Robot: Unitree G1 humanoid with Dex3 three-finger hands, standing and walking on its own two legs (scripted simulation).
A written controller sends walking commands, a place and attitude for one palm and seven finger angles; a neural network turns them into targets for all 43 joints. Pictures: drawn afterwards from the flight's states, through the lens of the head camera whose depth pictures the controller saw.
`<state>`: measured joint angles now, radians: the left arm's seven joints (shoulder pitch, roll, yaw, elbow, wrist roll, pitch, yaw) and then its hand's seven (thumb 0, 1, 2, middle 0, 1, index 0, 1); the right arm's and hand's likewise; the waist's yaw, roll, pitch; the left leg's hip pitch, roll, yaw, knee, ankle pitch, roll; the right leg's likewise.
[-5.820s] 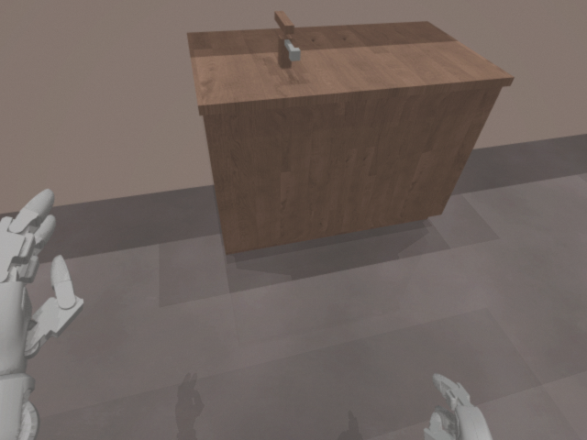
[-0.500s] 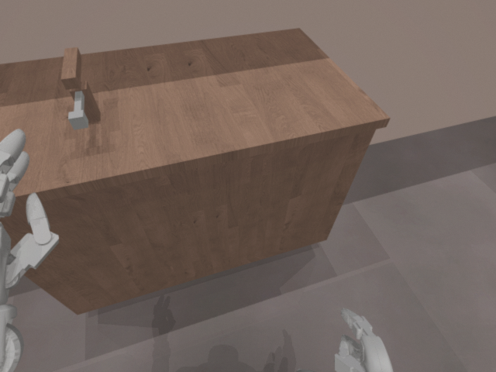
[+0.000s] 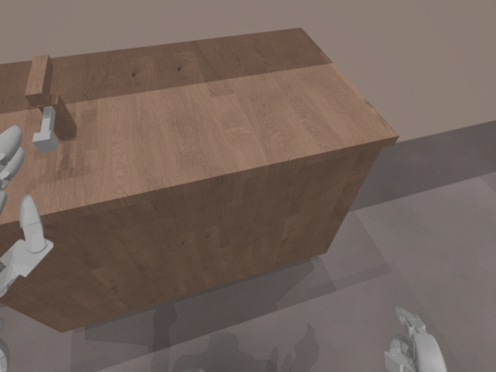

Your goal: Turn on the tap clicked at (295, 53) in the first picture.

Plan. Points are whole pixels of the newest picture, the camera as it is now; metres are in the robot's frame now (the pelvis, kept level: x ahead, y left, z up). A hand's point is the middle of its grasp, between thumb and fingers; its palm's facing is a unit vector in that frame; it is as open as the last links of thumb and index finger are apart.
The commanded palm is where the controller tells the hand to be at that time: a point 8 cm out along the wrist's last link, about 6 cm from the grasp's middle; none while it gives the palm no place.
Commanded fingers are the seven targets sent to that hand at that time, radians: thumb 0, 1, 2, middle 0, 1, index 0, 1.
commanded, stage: come to a stop and stand still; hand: left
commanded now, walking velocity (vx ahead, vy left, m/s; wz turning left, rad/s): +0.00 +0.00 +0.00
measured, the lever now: (45, 141) +0.47 +0.40 +0.08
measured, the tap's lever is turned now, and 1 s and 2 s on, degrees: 0 0 0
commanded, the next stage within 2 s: none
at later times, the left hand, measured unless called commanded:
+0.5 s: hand (80, 244) +0.22 +0.20 +0.18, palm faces +0.41 -0.81 -0.41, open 7.4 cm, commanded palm +0.17 +0.24 +0.18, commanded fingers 0.00 0.90 0.90 -0.20 -0.30 -0.20 -0.30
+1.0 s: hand (60, 283) +0.18 +0.21 +0.17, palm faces +0.33 -0.86 -0.38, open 7.4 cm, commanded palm +0.13 +0.25 +0.18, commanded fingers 0.00 0.90 0.90 -0.20 -0.30 -0.20 -0.30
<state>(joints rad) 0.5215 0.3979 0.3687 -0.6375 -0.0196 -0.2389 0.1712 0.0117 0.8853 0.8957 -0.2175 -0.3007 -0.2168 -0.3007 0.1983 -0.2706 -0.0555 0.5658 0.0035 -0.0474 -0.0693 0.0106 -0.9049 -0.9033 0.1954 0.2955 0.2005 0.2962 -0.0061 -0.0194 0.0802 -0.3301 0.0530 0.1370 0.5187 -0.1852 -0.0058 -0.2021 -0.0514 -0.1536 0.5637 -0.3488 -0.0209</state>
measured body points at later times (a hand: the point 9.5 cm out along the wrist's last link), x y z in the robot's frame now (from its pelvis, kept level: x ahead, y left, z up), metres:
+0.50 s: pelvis +0.01 -0.04 +0.00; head +0.02 -0.05 +0.45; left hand +0.19 +0.24 +0.20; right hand +0.17 -0.26 -0.10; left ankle +0.01 +0.09 -0.71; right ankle +0.04 -0.12 -0.73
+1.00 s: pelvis -0.05 -0.02 +0.01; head -0.06 -0.04 +0.46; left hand +0.16 +0.25 +0.19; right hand +0.11 -0.24 -0.08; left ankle -0.01 +0.08 -0.73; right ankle +0.04 -0.12 -0.73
